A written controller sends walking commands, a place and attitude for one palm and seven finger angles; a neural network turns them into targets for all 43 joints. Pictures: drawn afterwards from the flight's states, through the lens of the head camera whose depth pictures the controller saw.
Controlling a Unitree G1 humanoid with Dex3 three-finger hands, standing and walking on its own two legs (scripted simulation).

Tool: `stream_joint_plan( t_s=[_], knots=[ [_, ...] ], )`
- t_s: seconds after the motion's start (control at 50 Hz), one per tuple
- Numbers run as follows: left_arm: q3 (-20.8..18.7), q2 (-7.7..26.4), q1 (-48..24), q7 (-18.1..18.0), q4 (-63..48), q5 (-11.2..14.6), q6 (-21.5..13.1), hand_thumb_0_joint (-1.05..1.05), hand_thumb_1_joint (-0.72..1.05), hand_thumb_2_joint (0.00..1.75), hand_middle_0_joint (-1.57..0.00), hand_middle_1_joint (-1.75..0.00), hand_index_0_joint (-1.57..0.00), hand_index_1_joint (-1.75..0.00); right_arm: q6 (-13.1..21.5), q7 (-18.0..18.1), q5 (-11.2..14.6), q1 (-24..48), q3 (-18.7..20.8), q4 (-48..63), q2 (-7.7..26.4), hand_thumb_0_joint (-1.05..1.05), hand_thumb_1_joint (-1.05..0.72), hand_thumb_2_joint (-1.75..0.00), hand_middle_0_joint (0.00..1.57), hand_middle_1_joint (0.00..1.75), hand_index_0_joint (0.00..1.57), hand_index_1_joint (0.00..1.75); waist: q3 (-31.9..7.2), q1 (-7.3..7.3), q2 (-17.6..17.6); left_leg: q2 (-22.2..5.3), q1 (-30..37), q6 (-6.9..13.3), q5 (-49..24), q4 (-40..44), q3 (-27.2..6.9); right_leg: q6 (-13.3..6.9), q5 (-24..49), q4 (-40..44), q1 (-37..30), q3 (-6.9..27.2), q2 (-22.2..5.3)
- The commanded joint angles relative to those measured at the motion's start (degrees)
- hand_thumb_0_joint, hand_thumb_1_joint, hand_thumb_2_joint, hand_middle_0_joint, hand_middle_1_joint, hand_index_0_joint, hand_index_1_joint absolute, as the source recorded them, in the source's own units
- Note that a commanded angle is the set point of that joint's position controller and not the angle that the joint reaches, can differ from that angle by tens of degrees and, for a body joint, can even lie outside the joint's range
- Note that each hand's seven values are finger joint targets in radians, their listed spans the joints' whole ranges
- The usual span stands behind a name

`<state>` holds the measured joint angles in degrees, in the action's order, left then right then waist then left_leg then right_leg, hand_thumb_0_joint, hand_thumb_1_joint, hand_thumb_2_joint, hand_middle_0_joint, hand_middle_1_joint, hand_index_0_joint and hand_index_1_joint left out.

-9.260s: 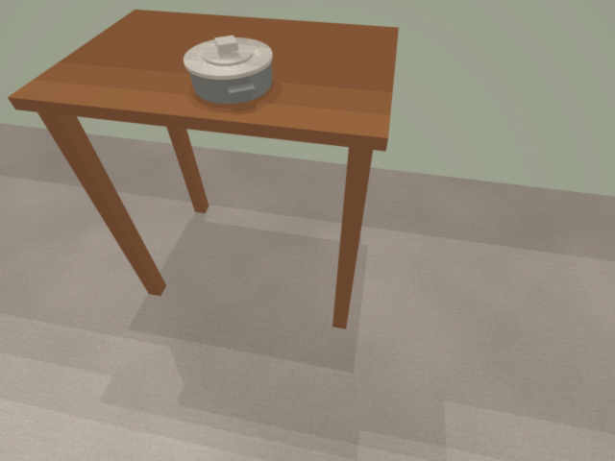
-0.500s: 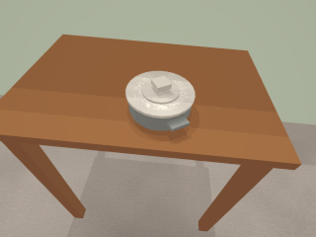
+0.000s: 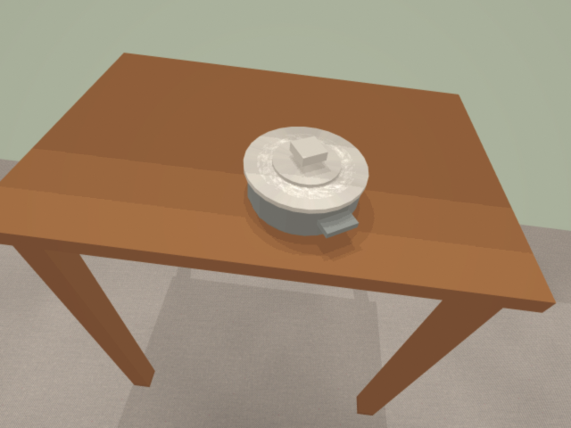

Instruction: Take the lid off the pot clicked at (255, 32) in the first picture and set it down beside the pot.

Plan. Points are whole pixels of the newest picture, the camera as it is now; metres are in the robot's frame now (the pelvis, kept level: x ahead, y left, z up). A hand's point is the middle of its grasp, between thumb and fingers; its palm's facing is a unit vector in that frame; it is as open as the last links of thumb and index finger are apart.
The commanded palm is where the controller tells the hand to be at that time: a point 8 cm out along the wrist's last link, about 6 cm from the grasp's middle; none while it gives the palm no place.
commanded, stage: look again from close up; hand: left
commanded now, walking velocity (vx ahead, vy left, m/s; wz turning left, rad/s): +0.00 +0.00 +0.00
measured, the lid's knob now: (308, 151) +0.46 +0.01 +0.16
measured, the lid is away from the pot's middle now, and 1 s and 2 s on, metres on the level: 0.00 0.00 0.00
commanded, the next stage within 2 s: shuffle to correct the standing spot in 0.58 s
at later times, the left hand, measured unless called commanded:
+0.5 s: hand out of the picture -0.02 +0.15 -0.18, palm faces +0.02 -0.99 -0.14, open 7.4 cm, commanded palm none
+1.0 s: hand out of the picture -0.03 +0.13 -0.18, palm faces +0.01 -0.99 -0.14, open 7.4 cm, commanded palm none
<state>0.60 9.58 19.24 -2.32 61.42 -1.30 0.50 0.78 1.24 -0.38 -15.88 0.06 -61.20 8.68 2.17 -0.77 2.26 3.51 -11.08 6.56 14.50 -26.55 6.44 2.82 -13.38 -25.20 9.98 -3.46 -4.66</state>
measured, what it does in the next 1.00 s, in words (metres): stands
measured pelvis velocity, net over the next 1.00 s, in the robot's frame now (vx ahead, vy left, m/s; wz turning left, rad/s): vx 0.00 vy -0.03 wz -0.02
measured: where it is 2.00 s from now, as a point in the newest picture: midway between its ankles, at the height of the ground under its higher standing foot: outside the picture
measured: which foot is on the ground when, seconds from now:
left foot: down 0.00-1.00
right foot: down 0.00-1.00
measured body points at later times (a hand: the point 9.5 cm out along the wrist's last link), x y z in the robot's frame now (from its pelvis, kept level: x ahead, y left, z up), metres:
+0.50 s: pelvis +0.00 +0.00 +0.00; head +0.01 +0.01 +0.45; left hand -0.02 +0.20 -0.17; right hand -0.02 -0.21 -0.15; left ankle +0.01 +0.04 -0.74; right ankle +0.00 -0.16 -0.74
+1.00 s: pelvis +0.00 -0.03 +0.00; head +0.02 -0.01 +0.45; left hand -0.02 +0.18 -0.17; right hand -0.02 -0.23 -0.16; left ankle +0.01 +0.04 -0.74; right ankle +0.00 -0.17 -0.74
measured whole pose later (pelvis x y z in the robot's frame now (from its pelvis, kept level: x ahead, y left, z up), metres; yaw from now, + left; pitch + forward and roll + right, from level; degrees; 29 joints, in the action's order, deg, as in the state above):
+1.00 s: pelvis +0.00 -0.03 +0.00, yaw -1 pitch +0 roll -1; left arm -0.6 7.0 19.6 -2.1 62.6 -1.6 1.6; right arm 0.2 2.2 -0.6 -17.9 1.5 -64.0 5.1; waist 1.7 0.5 1.6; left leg 1.3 -13.7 4.5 15.4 -28.6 6.7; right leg 1.8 -14.6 -28.1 13.4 -3.1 -2.7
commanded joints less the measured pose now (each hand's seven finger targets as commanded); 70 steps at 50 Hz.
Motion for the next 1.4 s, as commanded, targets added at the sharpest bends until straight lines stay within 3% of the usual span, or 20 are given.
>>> stream_joint_plan(
  t_s=[0.0, 0.1, 0.14, 0.2, 0.22, 0.3, 0.32, 0.5, 0.66, 0.7, 0.72, 0.8, 0.82, 1.0, 1.04, 1.16, 1.2, 1.26, 1.32, 1.38],
  knots=[
    [-0.69, 3.88, 4.29, -0.40, -1.19, 0.23, -0.60, 0.00, 0.90, 0.90, -0.20, -0.30, -0.20, -0.30, 1.11, 0.37, -0.02, -2.89, 1.15, 2.01, 5.86, 0.00, -0.90, -0.90, 0.20, 0.30, 0.20, 0.30, 2.65, 0.20, -4.29, -10.78, -1.63, -3.12, -2.18, 10.45, -12.51, -3.93, 1.40, 2.40, 2.44, 2.15, -1.88],
    [-0.69, 3.19, 4.84, -0.38, -0.60, 0.12, -0.72, 0.00, 0.90, 0.90, -0.20, -0.30, -0.20, -0.30, 1.23, 0.38, 0.02, -3.91, 1.18, 1.32, 5.17, 0.00, -0.90, -0.90, 0.20, 0.30, 0.20, 0.30, 2.57, 0.04, -3.84, -10.67, -2.30, -2.99, -1.07, 10.93, -12.65, -3.94, 2.06, 2.36, 2.16, 2.33, -1.89],
    [-0.77, 3.10, 4.97, -0.41, -0.51, 0.19, -0.86, 0.00, 0.90, 0.90, -0.20, -0.30, -0.20, -0.30, 1.43, 0.41, 0.03, -4.17, 1.25, 1.13, 5.08, 0.00, -0.90, -0.90, 0.20, 0.30, 0.20, 0.30, 1.10, -0.07, -1.67, -10.64, -1.26, -2.68, -4.27, 9.53, -12.11, -4.01, 3.55, 2.35, 1.50, 2.24, -2.16],
    [-0.69, 2.73, 5.06, -0.47, -0.07, 0.21, -0.87, 0.00, 0.90, 0.90, -0.20, -0.30, -0.20, -0.30, 1.35, 0.41, 0.02, -4.89, 1.13, 0.43, 4.48, 0.00, -0.90, -0.90, 0.20, 0.30, 0.20, 0.30, 2.16, 0.04, -3.50, -10.67, -1.78, -2.91, -2.45, 10.22, -12.04, -3.89, 2.58, 2.50, 2.23, 2.40, -2.12],
    [-0.76, 3.07, 5.00, -0.42, -0.28, 0.17, -0.90, 0.00, 0.90, 0.90, -0.20, -0.30, -0.20, -0.30, 1.41, 0.40, 0.09, -4.99, 1.20, 0.59, 4.05, 0.00, -0.90, -0.90, 0.20, 0.30, 0.20, 0.30, 1.70, -0.11, -1.39, -10.65, -2.06, -2.61, -4.11, 9.51, -12.04, -3.98, 3.83, 2.52, 1.59, 2.26, -1.89],
    [-0.68, 2.18, 5.43, -0.51, 0.30, 0.20, -0.90, 0.00, 0.90, 0.90, -0.20, -0.30, -0.20, -0.30, 1.32, 0.41, 0.01, -5.42, 1.12, -0.17, 3.76, 0.00, -0.90, -0.90, 0.20, 0.30, 0.20, 0.30, 2.96, 0.05, -3.83, -10.56, -2.51, -2.93, -1.03, 10.53, -11.98, -3.89, 2.52, 2.38, 2.70, 2.51, -2.10],
    [-0.72, 2.52, 5.40, -0.44, 0.04, 0.13, -0.93, 0.00, 0.90, 0.90, -0.20, -0.30, -0.20, -0.30, 1.40, 0.39, 0.09, -5.66, 1.15, -0.04, 3.42, 0.00, -0.90, -0.90, 0.20, 0.30, 0.20, 0.30, 2.42, -0.16, -2.07, -10.51, -3.09, -2.60, -2.25, 9.67, -11.98, -3.89, 3.67, 2.56, 1.76, 2.44, -1.77],
    [-0.88, 1.15, 5.72, -0.62, 0.72, 0.18, -1.05, 0.00, 0.90, 0.90, -0.20, -0.30, -0.20, -0.30, 1.52, 0.59, 0.00, -6.87, 1.13, -0.80, 2.69, 0.00, -0.90, -0.90, 0.20, 0.30, 0.20, 0.30, 2.19, 0.22, -3.71, -10.55, -1.85, -2.88, -3.46, 9.77, -11.65, -3.88, 3.31, 1.95, 2.75, 2.60, -1.91],
    [-0.83, 0.73, 6.08, -0.64, 0.99, 0.21, -1.10, 0.00, 0.90, 0.90, -0.20, -0.30, -0.20, -0.30, 1.41, 0.60, 0.02, -6.94, 1.16, -1.02, 2.08, 0.00, -0.90, -0.90, 0.20, 0.30, 0.20, 0.30, 3.42, 0.25, -2.12, -10.08, -2.95, -2.87, -2.13, 8.88, -10.95, -3.98, 3.29, 2.44, 3.04, 3.09, -2.06],
    [-0.67, 0.36, 5.92, -0.57, 1.13, 0.23, -0.96, 0.00, 0.90, 0.90, -0.20, -0.30, -0.20, -0.30, 1.44, 0.64, 0.06, -7.15, 1.17, -1.30, 1.74, 0.00, -0.90, -0.90, 0.20, 0.30, 0.20, 0.30, 3.78, 0.58, -3.21, -10.94, -2.85, -2.87, -0.29, 10.42, -11.89, -3.39, 2.73, 2.24, 3.69, 2.54, -1.30],
    [-0.74, 0.57, 6.02, -0.47, 0.94, 0.22, -0.88, 0.00, 0.90, 0.90, -0.20, -0.30, -0.20, -0.30, 1.49, 0.69, 0.15, -6.85, 1.37, -1.28, 1.56, 0.00, -0.90, -0.90, 0.20, 0.30, 0.20, 0.30, 3.47, 0.30, -1.38, -11.49, -3.06, -2.48, -1.15, 10.20, -12.35, -3.18, 3.75, 2.30, 3.25, 2.08, -0.96],
    [-1.04, 0.15, 6.03, -0.42, 1.02, 0.22, -0.25, 0.00, 0.90, 0.90, -0.20, -0.30, -0.20, -0.30, 1.09, 1.07, 0.00, -6.20, 1.87, -1.30, 2.25, 0.00, -0.90, -0.90, 0.20, 0.30, 0.20, 0.30, 2.60, 0.76, -4.60, -13.07, -1.41, -2.40, -1.76, 10.38, -13.37, -2.63, 2.43, 0.79, 4.97, 1.45, -0.38],
    [-1.15, 0.46, 5.87, -0.31, 0.76, 0.21, -0.16, 0.00, 0.90, 0.90, -0.20, -0.30, -0.20, -0.30, 1.02, 1.13, 0.04, -6.18, 2.08, -1.17, 2.23, 0.00, -0.90, -0.90, 0.20, 0.30, 0.20, 0.30, 1.90, 0.63, -2.79, -13.61, -1.63, -2.04, -2.85, 9.56, -13.57, -2.62, 2.90, 0.86, 4.53, 1.17, -0.14],
    [-2.44, 0.77, 4.83, 0.26, -1.54, -0.33, 1.42, 0.00, 0.90, 0.90, -0.20, -0.30, -0.20, -0.30, -0.16, 1.82, -0.51, -5.77, 3.62, -0.45, 4.39, 0.00, -0.90, -0.90, 0.20, 0.30, 0.20, 0.30, 1.82, 1.18, -7.73, -16.84, -4.23, -0.83, -2.76, 7.67, -14.75, -2.80, -1.13, -4.60, 7.67, 0.11, 1.39],
    [-2.69, 0.77, 5.05, 0.41, -2.27, -0.34, 1.55, 0.00, 0.90, 0.90, -0.20, -0.30, -0.20, -0.30, -0.31, 1.80, -0.61, -5.50, 4.01, 0.09, 5.08, 0.00, -0.90, -0.90, 0.20, 0.30, 0.20, 0.30, 0.89, 0.95, -5.25, -16.76, -5.52, -0.90, -3.33, 5.87, -14.08, -3.05, 0.45, -4.61, 6.32, 0.19, 1.63],
    [-3.45, 2.49, 5.05, 0.44, -4.84, -0.37, 1.55, 0.00, 0.90, 0.90, -0.20, -0.30, -0.20, -0.30, -1.13, 1.58, -0.76, -4.70, 4.30, 1.81, 4.40, 0.00, -0.90, -0.90, 0.20, 0.30, 0.20, 0.30, -0.55, 1.14, -1.17, -12.63, -9.44, -2.92, -2.01, -1.91, -8.74, -5.36, 6.24, -2.73, 4.23, 4.88, -0.52],
    [-3.71, 3.86, 4.62, 0.40, -5.74, -0.41, 1.50, 0.00, 0.90, 0.90, -0.20, -0.30, -0.20, -0.30, -1.33, 1.59, -0.68, -4.66, 4.12, 2.25, 3.27, 0.00, -0.90, -0.90, 0.20, 0.30, 0.20, 0.30, -1.56, 1.40, 1.99, -10.10, -9.64, -4.04, -1.63, -6.69, -5.62, -6.94, 7.70, -0.60, 4.21, 7.96, -2.82],
    [-3.98, 5.85, 4.52, 0.20, -6.67, -0.46, 1.30, 0.00, 0.90, 0.90, -0.20, -0.30, -0.20, -0.30, -1.94, 1.67, -0.53, -3.42, 3.63, 2.77, 1.23, 0.00, -0.90, -0.90, 0.20, 0.30, 0.20, 0.30, -0.96, 1.05, 7.86, -5.15, -11.25, -6.14, 7.80, -18.45, -1.59, -10.69, 7.93, 6.24, 4.95, 14.81, -8.25],
    [-3.18, 5.38, 2.85, -0.30, -5.82, -0.14, -0.69, 0.00, 0.90, 0.90, -0.20, -0.30, -0.20, -0.30, -1.66, 1.17, -0.06, -1.84, 2.64, 2.77, -0.62, 0.00, -0.90, -0.90, 0.20, 0.30, 0.20, 0.30, -0.61, 1.14, 1.94, -6.22, -12.47, -6.72, 12.53, -22.76, -5.36, -12.37, 7.45, 9.31, 4.20, 17.68, -10.49],
    [-2.66, 5.85, 1.75, -0.52, -4.98, -0.07, -1.72, 0.00, 0.90, 0.90, -0.20, -0.30, -0.20, -0.30, -1.07, 0.91, 0.24, -2.94, 1.83, 1.47, -0.76, 0.00, -0.90, -0.90, 0.20, 0.30, 0.20, 0.30, -0.08, 1.56, 0.15, -6.68, -8.54, -6.98, 8.67, -11.96, -5.44, -11.06, 14.57, 6.96, 2.59, 14.91, -9.10]
  ],
)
